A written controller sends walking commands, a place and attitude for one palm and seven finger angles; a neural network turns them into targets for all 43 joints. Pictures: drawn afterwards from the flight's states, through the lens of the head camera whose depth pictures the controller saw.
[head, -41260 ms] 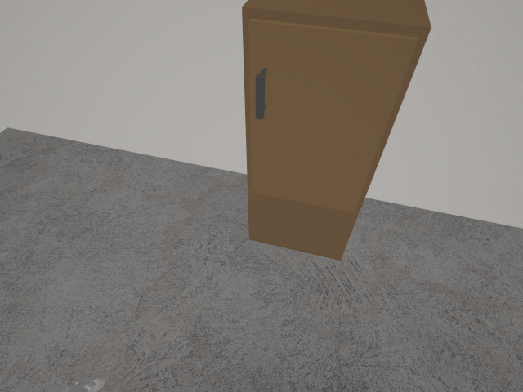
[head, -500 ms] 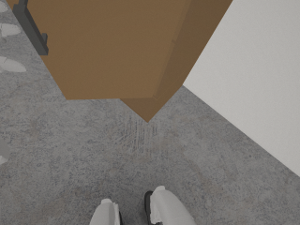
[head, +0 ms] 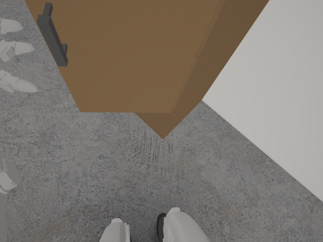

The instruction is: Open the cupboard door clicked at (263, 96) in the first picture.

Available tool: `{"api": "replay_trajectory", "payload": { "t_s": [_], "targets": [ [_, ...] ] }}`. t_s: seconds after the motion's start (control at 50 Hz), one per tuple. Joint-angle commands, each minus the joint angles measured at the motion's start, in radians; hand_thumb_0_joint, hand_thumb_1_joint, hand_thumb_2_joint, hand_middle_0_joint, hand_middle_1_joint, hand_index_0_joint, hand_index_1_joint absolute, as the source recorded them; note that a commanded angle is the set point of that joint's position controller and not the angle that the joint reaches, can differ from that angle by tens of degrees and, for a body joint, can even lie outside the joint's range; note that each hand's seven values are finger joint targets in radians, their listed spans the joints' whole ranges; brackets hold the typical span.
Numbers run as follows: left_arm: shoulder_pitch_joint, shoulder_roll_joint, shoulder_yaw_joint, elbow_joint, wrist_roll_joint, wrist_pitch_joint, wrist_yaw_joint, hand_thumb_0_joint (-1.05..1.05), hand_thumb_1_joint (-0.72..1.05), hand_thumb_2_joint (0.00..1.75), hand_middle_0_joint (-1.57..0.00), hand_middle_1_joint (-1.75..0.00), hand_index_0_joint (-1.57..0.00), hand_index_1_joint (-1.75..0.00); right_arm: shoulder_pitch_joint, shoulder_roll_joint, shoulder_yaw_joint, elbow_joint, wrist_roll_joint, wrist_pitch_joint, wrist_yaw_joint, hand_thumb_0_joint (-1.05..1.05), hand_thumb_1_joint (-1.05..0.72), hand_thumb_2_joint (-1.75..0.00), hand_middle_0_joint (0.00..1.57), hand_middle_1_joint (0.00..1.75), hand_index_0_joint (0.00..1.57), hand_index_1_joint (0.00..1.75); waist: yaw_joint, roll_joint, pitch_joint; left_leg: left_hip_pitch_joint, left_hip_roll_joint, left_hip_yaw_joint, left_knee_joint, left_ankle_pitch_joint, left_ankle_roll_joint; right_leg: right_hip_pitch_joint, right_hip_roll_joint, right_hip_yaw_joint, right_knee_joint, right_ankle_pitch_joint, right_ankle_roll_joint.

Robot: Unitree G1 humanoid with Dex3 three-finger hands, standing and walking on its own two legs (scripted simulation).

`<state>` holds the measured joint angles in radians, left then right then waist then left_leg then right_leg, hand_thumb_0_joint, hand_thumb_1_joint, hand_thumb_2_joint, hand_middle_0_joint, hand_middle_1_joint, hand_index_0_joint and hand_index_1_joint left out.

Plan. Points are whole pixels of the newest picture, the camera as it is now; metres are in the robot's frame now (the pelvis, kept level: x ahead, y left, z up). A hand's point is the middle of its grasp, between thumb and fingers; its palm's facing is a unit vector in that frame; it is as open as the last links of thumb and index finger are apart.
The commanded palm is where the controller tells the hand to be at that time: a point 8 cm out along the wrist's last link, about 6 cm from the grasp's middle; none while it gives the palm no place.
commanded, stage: move the hooked fingers beside the handle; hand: left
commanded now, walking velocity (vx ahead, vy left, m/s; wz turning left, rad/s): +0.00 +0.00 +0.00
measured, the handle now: (56, 37) +0.56 +0.20 +0.09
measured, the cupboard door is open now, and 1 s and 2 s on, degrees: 46 46 46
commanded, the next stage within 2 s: slide the fingers in behind the handle in 0.18 s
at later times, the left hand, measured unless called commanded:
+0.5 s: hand (26, 58) +0.51 +0.26 +0.07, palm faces -0.05 -1.00 +0.01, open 14.0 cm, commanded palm +0.50 +0.29 +0.08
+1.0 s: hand (48, 57) +0.51 +0.22 +0.08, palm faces -0.04 -1.00 +0.01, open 14.0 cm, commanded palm +0.50 +0.25 +0.08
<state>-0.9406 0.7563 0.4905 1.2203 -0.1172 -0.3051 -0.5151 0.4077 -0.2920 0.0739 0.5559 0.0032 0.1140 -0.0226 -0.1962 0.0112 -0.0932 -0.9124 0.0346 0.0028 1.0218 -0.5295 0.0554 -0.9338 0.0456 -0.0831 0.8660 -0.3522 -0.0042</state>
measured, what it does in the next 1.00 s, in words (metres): stands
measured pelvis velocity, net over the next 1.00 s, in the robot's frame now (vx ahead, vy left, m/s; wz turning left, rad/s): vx -0.01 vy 0.00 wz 0.01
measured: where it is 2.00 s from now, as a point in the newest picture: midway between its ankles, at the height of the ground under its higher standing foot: outside the picture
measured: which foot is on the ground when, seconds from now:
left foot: down 0.00-1.00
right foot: down 0.00-1.00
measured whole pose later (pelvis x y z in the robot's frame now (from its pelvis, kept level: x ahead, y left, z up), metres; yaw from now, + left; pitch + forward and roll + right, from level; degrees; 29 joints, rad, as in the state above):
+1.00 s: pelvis -0.01 +0.00 +0.00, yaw +0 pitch +24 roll -5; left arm -0.98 0.63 0.42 1.21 -0.10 -0.34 -0.38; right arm 0.42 -0.28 0.07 0.59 -0.01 0.10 -0.01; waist -0.20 0.02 -0.09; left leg -0.92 0.03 0.01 1.03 -0.52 0.05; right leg -0.95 0.04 -0.08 0.89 -0.35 -0.01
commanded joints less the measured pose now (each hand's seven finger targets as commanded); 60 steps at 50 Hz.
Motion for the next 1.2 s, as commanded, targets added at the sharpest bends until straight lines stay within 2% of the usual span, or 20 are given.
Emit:
{"api": "replay_trajectory", "payload": {
  "t_s": [0.0, 0.04, 0.1, 0.22, 0.24, 0.3, 0.34, 0.42, 0.44, 0.46, 0.52, 0.58, 0.64, 0.72, 0.74, 0.8, 0.84, 0.88, 0.94, 1.18],
  "targets": [
    [-0.429, 0.294, 0.023, -0.197, -0.022, -0.075, 0.009, 0.0, -0.5, 0.3, -0.3, -1.2, -0.3, -1.2, 0.201, -0.205, -0.077, -0.016, -0.006, -0.007, -0.017, 0.0, -0.9, -0.9, 0.2, 0.3, 0.2, 0.3, -0.009, 0.214, -0.456, 0.358, 0.011, -0.081, -0.088, 0.662, -0.056, 0.211, 0.025, 0.035, -0.02, 0.328, -0.022],
    [-0.453, 0.312, 0.033, -0.224, -0.021, -0.088, 0.011, 0.0, -0.5, 0.3, -0.3, -1.2, -0.3, -1.2, 0.2, -0.205, -0.076, -0.016, -0.007, -0.01, -0.021, 0.0, -0.9, -0.9, 0.2, 0.3, 0.2, 0.3, -0.002, 0.264, -0.507, 0.399, 0.012, -0.087, -0.083, 0.718, -0.067, 0.207, 0.023, 0.035, -0.009, 0.343, -0.025],
    [-0.438, 0.296, 0.02, -0.167, -0.019, -0.076, 0.008, 0.0, -0.5, 0.3, -0.3, -1.2, -0.3, -1.2, 0.195, -0.205, -0.072, -0.011, -0.006, -0.013, -0.021, 0.0, -0.9, -0.9, 0.2, 0.3, 0.2, 0.3, -0.016, 0.204, -0.463, 0.353, 0.012, -0.084, -0.078, 0.659, -0.059, 0.2, 0.024, 0.033, -0.013, 0.319, -0.021],
    [-0.487, 0.273, -0.004, -0.201, -0.022, -0.082, 0.005, 0.0, -0.5, 0.3, -0.3, -1.2, -0.3, -1.2, 0.203, -0.204, -0.067, -0.011, -0.008, -0.014, -0.025, 0.0, -0.9, -0.9, 0.2, 0.3, 0.2, 0.3, -0.021, 0.26, -0.508, 0.407, 0.014, -0.108, -0.075, 0.71, -0.074, 0.156, 0.023, 0.021, 0.001, 0.303, -0.026],
    [-0.49, 0.308, 0.019, -0.204, -0.015, -0.082, 0.006, 0.0, -0.5, 0.3, -0.3, -1.2, -0.3, -1.2, 0.204, -0.209, -0.071, -0.003, -0.009, -0.013, -0.025, 0.0, -0.9, -0.9, 0.2, 0.3, 0.2, 0.3, -0.014, 0.267, -0.525, 0.421, 0.019, -0.111, -0.071, 0.72, -0.079, 0.146, 0.022, 0.022, -0.001, 0.295, -0.024],
    [-0.471, 0.263, -0.011, -0.154, -0.019, -0.064, 0.007, 0.0, -0.5, 0.3, -0.3, -1.2, -0.3, -1.2, 0.206, -0.208, -0.067, -0.004, -0.007, -0.013, -0.022, 0.0, -0.9, -0.9, 0.2, 0.3, 0.2, 0.3, -0.027, 0.228, -0.476, 0.369, 0.014, -0.103, -0.079, 0.644, -0.068, 0.152, 0.024, 0.022, -0.009, 0.274, -0.022],
    [-0.491, 0.284, 0.006, -0.196, -0.018, -0.071, 0.011, 0.0, -0.5, 0.3, -0.3, -1.2, -0.3, -1.2, 0.211, -0.208, -0.067, -0.004, -0.01, -0.014, -0.021, 0.0, -0.9, -0.9, 0.2, 0.3, 0.2, 0.3, -0.014, 0.265, -0.523, 0.394, 0.014, -0.106, -0.078, 0.67, -0.073, 0.156, 0.023, 0.022, -0.002, 0.28, -0.025],
    [-0.494, 0.245, -0.008, -0.2, -0.021, -0.072, 0.034, 0.0, -0.5, 0.3, -0.3, -1.2, -0.3, -1.2, 0.22, -0.205, -0.069, -0.004, -0.012, -0.015, -0.017, 0.0, -0.9, -0.9, 0.2, 0.3, 0.2, 0.3, -0.021, 0.256, -0.498, 0.397, 0.014, -0.114, -0.086, 0.667, -0.075, 0.14, 0.025, 0.014, -0.006, 0.265, -0.028],
    [-0.504, 0.298, 0.028, -0.244, -0.014, -0.082, 0.043, 0.0, -0.5, 0.3, -0.3, -1.2, -0.3, -1.2, 0.226, -0.21, -0.073, -0.001, -0.016, -0.014, -0.015, 0.0, -0.9, -0.9, 0.2, 0.3, 0.2, 0.3, -0.006, 0.263, -0.549, 0.425, 0.018, -0.121, -0.085, 0.698, -0.082, 0.154, 0.024, 0.016, -0.001, 0.274, -0.027],
    [-0.47, 0.252, 0.004, -0.226, -0.017, -0.079, 0.046, 0.0, -0.5, 0.3, -0.3, -1.2, -0.3, -1.2, 0.227, -0.202, -0.074, -0.005, -0.014, -0.015, -0.011, 0.0, -0.9, -0.9, 0.2, 0.3, 0.2, 0.3, -0.006, 0.267, -0.554, 0.431, 0.015, -0.114, -0.084, 0.707, -0.08, 0.159, 0.026, 0.018, -0.006, 0.282, -0.026],
    [-0.47, 0.222, -0.014, -0.199, -0.015, -0.074, 0.065, 0.0, -0.5, 0.3, -0.3, -1.2, -0.3, -1.2, 0.224, -0.199, -0.07, -0.005, -0.013, -0.012, -0.009, 0.0, -0.9, -0.9, 0.2, 0.3, 0.2, 0.3, -0.019, 0.228, -0.472, 0.374, 0.011, -0.104, -0.095, 0.643, -0.067, 0.16, 0.027, 0.018, -0.016, 0.269, -0.026],
    [-0.467, 0.255, 0.007, -0.197, -0.001, -0.071, 0.086, 0.0, -0.5, 0.3, -0.3, -1.2, -0.3, -1.2, 0.226, -0.201, -0.071, -0.006, -0.014, -0.013, -0.008, 0.0, -0.9, -0.9, 0.2, 0.3, 0.2, 0.3, -0.014, 0.204, -0.473, 0.334, 0.007, -0.093, -0.104, 0.577, -0.058, 0.198, 0.023, 0.025, -0.018, 0.265, -0.023],
    [-0.455, 0.271, 0.027, -0.256, 0.0, -0.097, 0.095, 0.0, -0.5, 0.3, -0.3, -1.2, -0.3, -1.2, 0.226, -0.198, -0.076, -0.012, -0.016, -0.016, -0.005, 0.0, -0.9, -0.9, 0.2, 0.3, 0.2, 0.3, 0.005, 0.25, -0.545, 0.386, 0.01, -0.094, -0.097, 0.659, -0.068, 0.22, 0.022, 0.029, -0.008, 0.31, -0.026],
    [-0.445, 0.181, -0.022, -0.188, -0.014, -0.086, 0.095, 0.0, -0.5, 0.3, -0.3, -1.2, -0.3, -1.2, 0.223, -0.194, -0.074, -0.009, -0.012, -0.016, -0.003, 0.0, -0.9, -0.9, 0.2, 0.3, 0.2, 0.3, -0.02, 0.184, -0.443, 0.326, 0.006, -0.083, -0.107, 0.564, -0.046, 0.206, 0.024, 0.029, -0.024, 0.279, -0.025],
    [-0.451, 0.225, 0.001, -0.187, -0.008, -0.084, 0.099, 0.0, -0.5, 0.3, -0.3, -1.2, -0.3, -1.2, 0.223, -0.2, -0.075, -0.008, -0.011, -0.016, -0.006, 0.0, -0.9, -0.9, 0.2, 0.3, 0.2, 0.3, -0.012, 0.172, -0.456, 0.306, 0.004, -0.082, -0.109, 0.547, -0.045, 0.23, 0.021, 0.034, -0.021, 0.284, -0.023],
    [-0.484, 0.182, -0.04, -0.211, 0.004, -0.088, 0.111, 0.0, -0.5, 0.3, -0.3, -1.2, -0.3, -1.2, 0.217, -0.19, -0.072, -0.008, -0.012, -0.02, -0.006, 0.0, -0.9, -0.9, 0.2, 0.3, 0.2, 0.3, -0.016, 0.221, -0.455, 0.33, 0.002, -0.085, -0.113, 0.539, -0.05, 0.203, 0.017, 0.034, -0.021, 0.264, -0.024],
    [-0.515, 0.171, -0.037, -0.258, 0.0, -0.11, 0.126, 0.0, -0.5, 0.3, -0.3, -1.2, -0.3, -1.2, 0.225, -0.19, -0.08, 0.001, -0.017, -0.023, -0.005, 0.0, -0.9, -0.9, 0.2, 0.3, 0.2, 0.3, -0.016, 0.254, -0.521, 0.414, 0.009, -0.102, -0.102, 0.631, -0.066, 0.175, 0.018, 0.029, -0.012, 0.277, -0.024],
    [-0.478, 0.108, -0.059, -0.241, -0.013, -0.109, 0.129, 0.0, -0.5, 0.3, -0.3, -1.2, -0.3, -1.2, 0.226, -0.186, -0.085, 0.007, -0.018, -0.026, 0.002, 0.0, -0.9, -0.9, 0.2, 0.3, 0.2, 0.3, -0.018, 0.227, -0.524, 0.437, 0.013, -0.105, -0.094, 0.672, -0.071, 0.167, 0.02, 0.024, -0.015, 0.291, -0.022],
    [-0.466, 0.145, -0.031, -0.212, -0.008, -0.098, 0.14, 0.0, -0.5, 0.3, -0.3, -1.2, -0.3, -1.2, 0.225, -0.187, -0.081, 0.008, -0.016, -0.022, 0.002, 0.0, -0.9, -0.9, 0.2, 0.3, 0.2, 0.3, -0.015, 0.178, -0.5, 0.359, 0.006, -0.088, -0.095, 0.628, -0.054, 0.222, 0.018, 0.033, -0.011, 0.326, -0.02],
    [-0.441, 0.036, -0.094, -0.255, -0.02, -0.116, 0.156, 0.0, -0.5, 0.3, -0.3, -1.2, -0.3, -1.2, 0.202, -0.172, -0.088, 0.0, -0.012, -0.028, 0.01, 0.0, -0.9, -0.9, 0.2, 0.3, 0.2, 0.3, -0.011, 0.162, -0.505, 0.35, -0.004, -0.07, -0.107, 0.592, -0.042, 0.28, 0.016, 0.046, -0.021, 0.359, -0.021]
  ]
}}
